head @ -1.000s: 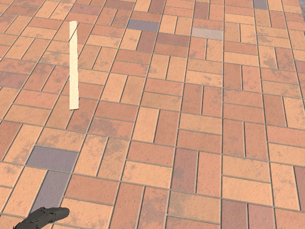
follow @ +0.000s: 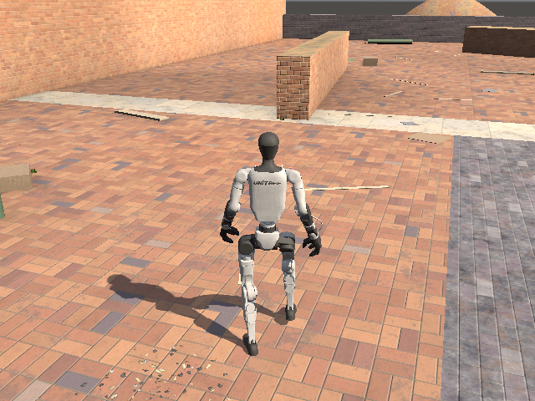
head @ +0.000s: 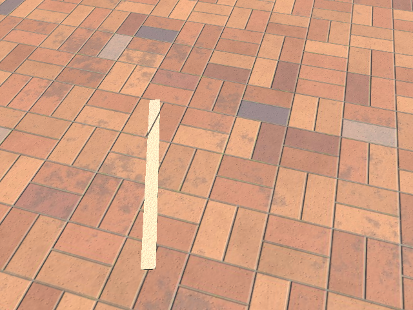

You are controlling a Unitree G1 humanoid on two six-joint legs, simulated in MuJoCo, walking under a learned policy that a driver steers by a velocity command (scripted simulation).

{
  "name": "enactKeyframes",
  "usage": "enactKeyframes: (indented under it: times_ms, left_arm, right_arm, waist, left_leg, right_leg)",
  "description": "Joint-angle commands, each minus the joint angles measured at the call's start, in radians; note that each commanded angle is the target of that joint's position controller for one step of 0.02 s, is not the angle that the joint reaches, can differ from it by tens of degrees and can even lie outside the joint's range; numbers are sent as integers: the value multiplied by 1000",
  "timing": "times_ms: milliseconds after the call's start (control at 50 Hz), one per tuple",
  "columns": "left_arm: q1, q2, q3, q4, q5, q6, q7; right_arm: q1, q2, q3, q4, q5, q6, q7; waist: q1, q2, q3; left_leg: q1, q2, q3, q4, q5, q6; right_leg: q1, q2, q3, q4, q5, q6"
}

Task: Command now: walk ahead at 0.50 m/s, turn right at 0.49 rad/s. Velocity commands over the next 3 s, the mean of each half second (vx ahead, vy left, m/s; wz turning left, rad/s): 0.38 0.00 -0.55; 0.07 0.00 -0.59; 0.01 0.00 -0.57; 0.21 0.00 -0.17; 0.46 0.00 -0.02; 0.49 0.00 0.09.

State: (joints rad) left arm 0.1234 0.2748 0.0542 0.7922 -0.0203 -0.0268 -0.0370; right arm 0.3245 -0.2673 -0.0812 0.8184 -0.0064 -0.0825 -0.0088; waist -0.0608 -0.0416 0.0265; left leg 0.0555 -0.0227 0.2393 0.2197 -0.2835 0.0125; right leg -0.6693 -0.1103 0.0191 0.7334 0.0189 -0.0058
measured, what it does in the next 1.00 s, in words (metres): walks ahead, turning right: right foot, then left foot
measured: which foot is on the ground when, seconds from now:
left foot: down 0.00-0.14, up 0.16-0.56, down 0.58-1.00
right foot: up 0.00-0.10, down 0.12-0.58, up 0.60-0.98, down 1.00-1.00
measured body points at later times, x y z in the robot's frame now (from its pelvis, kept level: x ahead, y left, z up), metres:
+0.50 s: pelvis +0.26 -0.05 +0.00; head +0.30 -0.08 +0.45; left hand +0.43 +0.21 -0.10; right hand +0.40 -0.35 -0.09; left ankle +0.46 +0.05 -0.70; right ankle +0.20 -0.12 -0.74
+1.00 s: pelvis +0.34 -0.07 -0.01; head +0.36 -0.11 +0.44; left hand +0.63 +0.07 -0.09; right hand +0.30 -0.39 -0.12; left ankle +0.47 +0.02 -0.74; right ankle +0.28 -0.16 -0.74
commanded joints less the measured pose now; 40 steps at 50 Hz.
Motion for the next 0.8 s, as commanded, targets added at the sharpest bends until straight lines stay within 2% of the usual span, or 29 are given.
enactKeyframes:
  times_ms: [20, 40, 80, 100, 120, 140, 160, 180, 200, 220, 240, 260, 280, 300, 340, 400, 460, 500, 540, 560, 580, 600, 620, 640, 660, 680, 700, 740, 800]
  left_arm:
    - [-117, 50, 4, -107, 1, -12, -20]
    - [-120, 58, 7, -118, 1, -11, -25]
    - [-64, 91, 26, -123, -1, -6, -28]
    - [37, 123, 46, -105, -5, -3, -25]
    - [198, 180, 79, -64, -8, -1, -14]
    - [324, 283, 113, -38, -10, 11, 10]
    - [252, 352, 116, -75, -11, 0, 9]
    - [271, 264, 89, -91, -3, -16, 0]
    - [249, 209, 75, -84, 2, -30, 0]
    - [189, 178, 65, -88, -2, -39, -1]
    - [115, 140, 54, -105, 4, -41, 4]
    - [76, 130, 47, -127, 17, -40, 11]
    - [65, 138, 50, -136, 21, -39, 17]
    - [66, 152, 54, -136, 20, -38, 24]
    - [79, 186, 65, -130, 16, -31, 39]
    - [99, 189, 69, -122, -1, -1, 60]
    - [133, 181, 68, -115, -3, 25, 71]
    - [131, 171, 67, -120, 0, 34, 74]
    - [90, 158, 63, -140, 1, 36, 78]
    - [71, 139, 57, -153, 2, 34, 77]
    - [84, 84, 39, -177, 19, 28, 75]
    - [273, 45, 28, -170, 14, 25, 72]
    - [333, 154, 45, -144, 7, 31, 66]
    - [241, 217, 67, -138, -4, 47, 69]
    - [180, 217, 71, -144, -4, 67, 75]
    - [150, 210, 73, -154, -1, 83, 81]
    - [144, 183, 68, -164, -4, 93, 78]
    - [148, 128, 54, -175, -5, 94, 76]
    - [109, 109, 45, -198, 4, 87, 71]
  right_arm:
    - [-13, -176, -46, -40, 18, 5, -8]
    - [-14, -185, -49, -36, 23, 13, -9]
    - [-32, -216, -57, -38, 30, 30, -15]
    - [-48, -226, -58, -42, 34, 39, -17]
    - [-61, -216, -50, -47, 38, 43, -19]
    - [-34, -157, -28, -67, 7, 33, -21]
    - [19, -43, 8, -122, -6, 0, -13]
    - [-80, -134, -4, -132, 32, -40, 3]
    - [-148, -149, -6, -155, 60, -58, 11]
    - [-154, -138, -3, -147, 43, -66, 5]
    - [-160, -153, -13, -136, 12, -62, -4]
    - [-141, -162, -20, -131, 1, -49, -4]
    - [-127, -158, -22, -132, -5, -35, -5]
    - [-117, -139, -18, -132, -9, -23, -7]
    - [-146, -105, -7, -145, -13, -5, -12]
    - [-223, -77, 9, -161, -9, 3, -7]
    - [-298, -93, 7, -181, 4, 6, 8]
    - [-300, -122, -3, -186, 2, 4, 14]
    - [-252, -142, -14, -177, -3, -8, 15]
    - [-209, -152, -19, -169, -12, -17, 11]
    - [-155, -208, -28, -173, -32, -20, 1]
    - [-146, -234, -27, -178, -57, -3, -5]
    - [-140, -194, -27, -173, -18, 14, -4]
    - [-174, -129, -9, -195, -9, 24, -8]
    - [-203, -109, 0, -197, -14, 37, -11]
    - [-234, -105, 4, -201, -13, 49, -14]
    - [-256, -120, 3, -197, -17, 57, -18]
    - [-255, -129, -3, -188, -24, 63, -24]
    - [-243, -146, -13, -176, -18, 68, -30]
  waist:
    - [-4, 76, 85]
    - [5, 84, 78]
    - [52, 120, 12]
    - [113, 127, -47]
    - [200, 105, -132]
    - [226, -53, -216]
    - [108, -250, -317]
    - [185, -97, -367]
    - [180, -62, -239]
    - [129, 30, -142]
    - [92, 31, -93]
    - [60, 15, -75]
    - [43, 17, -75]
    - [33, 27, -74]
    - [33, 23, -69]
    - [67, -34, -104]
    - [101, -59, -118]
    - [94, -68, -116]
    - [58, -88, -113]
    - [30, -76, -129]
    - [26, 42, -224]
    - [113, 296, -314]
    - [113, 291, -354]
    - [75, 192, -257]
    - [69, 136, -202]
    - [69, 130, -150]
    - [82, 152, -110]
    - [80, 189, -96]
    - [59, 189, -139]
  left_leg:
    - [1, 320, -57, -54, 407, 138]
    - [30, 325, -45, -16, 498, 128]
    - [61, 321, -20, 129, 847, 104]
    - [45, 305, -4, 279, 973, 87]
    - [-50, 262, 20, 501, 934, 50]
    - [-315, 203, 21, 829, 499, -5]
    - [-723, -38, -146, 1171, -296, -69]
    - [-827, 3, -346, 1218, -286, -39]
    - [-881, 48, -337, 1178, -209, -11]
    - [-844, 97, -334, 1073, -132, 0]
    - [-771, 124, -331, 985, -92, -7]
    - [-699, 134, -330, 960, -75, -19]
    - [-657, 130, -323, 926, -74, -36]
    - [-634, 122, -306, 883, -68, -53]
    - [-611, 86, -277, 747, 13, -81]
    - [-529, 25, -264, 523, 223, -95]
    - [-497, -11, -285, 385, 300, -94]
    - [-492, -15, -319, 323, 258, -80]
    - [-443, -7, -327, 247, 256, -48]
    - [-349, 25, -325, 168, 382, -19]
    - [-146, 201, -465, 193, 660, 49]
    - [100, 453, -774, 214, 941, 255]
    - [78, 510, -905, 186, 700, 310]
    - [5, 427, -763, 176, 546, 268]
    - [-77, 362, -648, 157, 419, 224]
    - [-160, 326, -584, 128, 327, 209]
    - [-243, 289, -514, 95, 284, 199]
    - [-284, 248, -411, 60, 286, 200]
    - [-229, 291, -367, 59, 344, 233]
  right_leg:
    - [-36, 1, -34, -71, -42, -35]
    - [-19, 17, -55, -85, -87, -50]
    - [103, 86, -119, -81, -192, -90]
    - [235, 133, -146, -91, -223, -117]
    - [478, 179, -142, -157, -167, -156]
    - [766, 27, 123, -185, -134, -222]
    - [1024, -198, 741, -362, -347, -433]
    - [1048, -223, 808, -465, -408, -412]
    - [958, -194, 658, -459, -362, -368]
    - [802, -145, 531, -452, -249, -327]
    - [675, -109, 433, -448, -64, -299]
    - [584, -89, 373, -454, 115, -295]
    - [532, -80, 338, -452, 256, -296]
    - [487, -67, 291, -446, 375, -296]
    - [424, -23, 214, -436, 479, -275]
    - [393, 46, 161, -392, 413, -207]
    - [430, 37, 230, -347, 257, -174]
    - [480, 18, 311, -289, 182, -163]
    - [504, 25, 373, -209, 124, -141]
    - [486, 68, 364, -131, 71, -108]
    - [392, 143, 286, 81, -141, -60]
    - [148, 285, 188, 328, -768, 5]
    - [80, 195, 170, 478, -741, 40]
    - [48, 158, 149, 546, -659, 68]
    - [39, 136, 119, 555, -589, 82]
    - [45, 116, 108, 548, -544, 90]
    - [83, 104, 85, 518, -506, 92]
    - [131, 105, 33, 423, -468, 93]
    - [159, 69, 18, 293, -441, 90]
